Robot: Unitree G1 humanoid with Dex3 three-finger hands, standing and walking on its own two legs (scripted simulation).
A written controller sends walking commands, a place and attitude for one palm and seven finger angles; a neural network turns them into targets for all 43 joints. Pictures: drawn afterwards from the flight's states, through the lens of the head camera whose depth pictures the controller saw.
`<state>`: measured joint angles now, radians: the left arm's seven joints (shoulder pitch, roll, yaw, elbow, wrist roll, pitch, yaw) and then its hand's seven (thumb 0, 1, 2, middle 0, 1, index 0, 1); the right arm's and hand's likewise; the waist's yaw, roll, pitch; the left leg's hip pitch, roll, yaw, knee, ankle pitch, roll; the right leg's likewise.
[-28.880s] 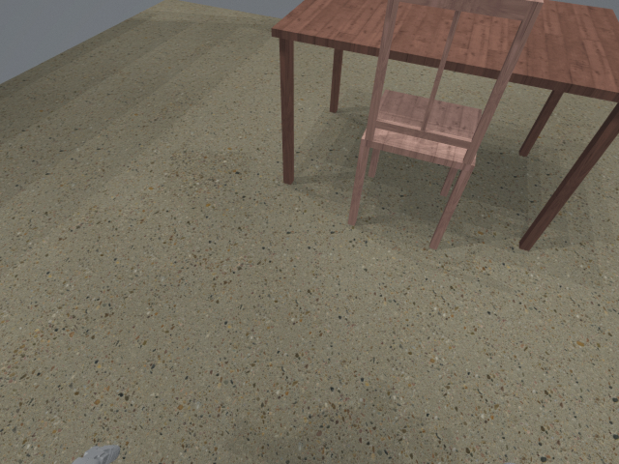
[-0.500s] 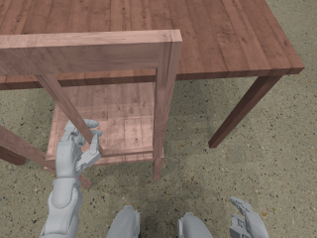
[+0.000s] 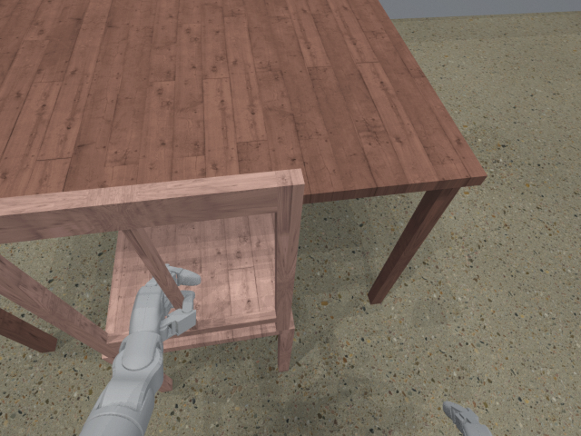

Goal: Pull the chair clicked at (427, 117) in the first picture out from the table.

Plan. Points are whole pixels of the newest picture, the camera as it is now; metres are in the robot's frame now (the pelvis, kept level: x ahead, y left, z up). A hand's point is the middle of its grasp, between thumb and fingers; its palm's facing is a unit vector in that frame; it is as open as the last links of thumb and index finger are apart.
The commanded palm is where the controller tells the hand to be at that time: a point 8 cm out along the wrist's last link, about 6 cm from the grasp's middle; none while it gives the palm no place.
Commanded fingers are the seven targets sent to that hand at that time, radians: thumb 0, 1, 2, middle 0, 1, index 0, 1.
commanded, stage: step backward, pulling the chair out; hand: left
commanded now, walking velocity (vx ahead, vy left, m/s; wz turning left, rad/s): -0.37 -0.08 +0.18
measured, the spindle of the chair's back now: (170, 288) +0.33 +0.18 -0.04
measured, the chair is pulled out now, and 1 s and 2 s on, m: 0.03 0.17 0.23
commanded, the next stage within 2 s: none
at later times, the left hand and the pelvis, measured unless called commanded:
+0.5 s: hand (200, 364) +0.23 +0.13 -0.07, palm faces +0.07 -0.98 -0.19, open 5.0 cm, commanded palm +0.21 +0.17 -0.06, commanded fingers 0.00 0.90 0.90 -0.50 -1.45 -0.50 -1.45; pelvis -0.05 -0.03 +0.01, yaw +0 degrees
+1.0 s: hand (202, 407) +0.18 +0.12 -0.07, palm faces +0.06 -0.98 -0.21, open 5.0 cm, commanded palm +0.15 +0.16 -0.06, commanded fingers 0.00 0.90 0.90 -0.50 -1.45 -0.50 -1.45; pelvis -0.10 -0.03 +0.00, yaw +2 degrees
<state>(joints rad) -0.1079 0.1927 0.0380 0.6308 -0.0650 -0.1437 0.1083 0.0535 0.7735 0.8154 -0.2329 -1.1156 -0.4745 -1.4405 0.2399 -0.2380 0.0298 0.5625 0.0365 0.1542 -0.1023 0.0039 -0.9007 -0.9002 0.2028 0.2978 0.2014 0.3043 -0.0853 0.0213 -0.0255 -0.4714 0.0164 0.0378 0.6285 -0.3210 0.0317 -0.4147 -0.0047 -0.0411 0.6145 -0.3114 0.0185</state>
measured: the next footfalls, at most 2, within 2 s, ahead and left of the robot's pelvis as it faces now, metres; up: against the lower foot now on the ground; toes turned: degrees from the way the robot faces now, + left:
left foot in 1.12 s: -0.10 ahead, +0.10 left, +0.00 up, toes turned +4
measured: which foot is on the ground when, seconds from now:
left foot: down 0.00-0.94, up 0.96-1.00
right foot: down 0.00-1.00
